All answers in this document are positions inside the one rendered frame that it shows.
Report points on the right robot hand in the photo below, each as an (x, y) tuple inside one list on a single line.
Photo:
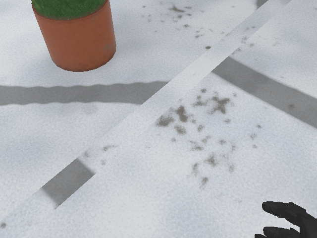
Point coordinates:
[(294, 214)]

